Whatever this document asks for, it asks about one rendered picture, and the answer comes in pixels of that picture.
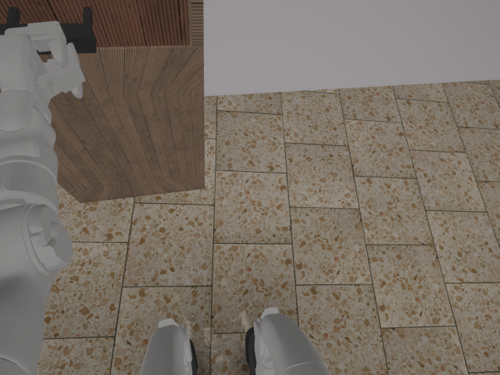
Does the robot left forearm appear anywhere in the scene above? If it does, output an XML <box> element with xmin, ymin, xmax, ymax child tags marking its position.
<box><xmin>0</xmin><ymin>90</ymin><xmax>59</xmax><ymax>215</ymax></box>

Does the robot left hand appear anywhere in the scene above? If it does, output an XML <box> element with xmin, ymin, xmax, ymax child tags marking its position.
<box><xmin>0</xmin><ymin>21</ymin><xmax>85</xmax><ymax>107</ymax></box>

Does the robot right thigh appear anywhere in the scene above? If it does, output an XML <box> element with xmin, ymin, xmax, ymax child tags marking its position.
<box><xmin>254</xmin><ymin>313</ymin><xmax>331</xmax><ymax>375</ymax></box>

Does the drawer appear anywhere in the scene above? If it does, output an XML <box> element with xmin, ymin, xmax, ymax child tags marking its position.
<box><xmin>0</xmin><ymin>0</ymin><xmax>190</xmax><ymax>47</ymax></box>

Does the robot left upper arm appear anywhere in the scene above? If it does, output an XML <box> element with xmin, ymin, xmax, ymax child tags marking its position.
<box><xmin>0</xmin><ymin>203</ymin><xmax>73</xmax><ymax>375</ymax></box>

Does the right robot shin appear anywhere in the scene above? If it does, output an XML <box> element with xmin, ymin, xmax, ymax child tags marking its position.
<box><xmin>255</xmin><ymin>307</ymin><xmax>278</xmax><ymax>375</ymax></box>

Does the handle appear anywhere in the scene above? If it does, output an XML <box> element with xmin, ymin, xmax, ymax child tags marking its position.
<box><xmin>0</xmin><ymin>7</ymin><xmax>97</xmax><ymax>55</ymax></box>

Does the cabinet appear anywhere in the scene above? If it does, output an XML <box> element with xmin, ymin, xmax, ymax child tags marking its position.
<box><xmin>0</xmin><ymin>0</ymin><xmax>205</xmax><ymax>203</ymax></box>

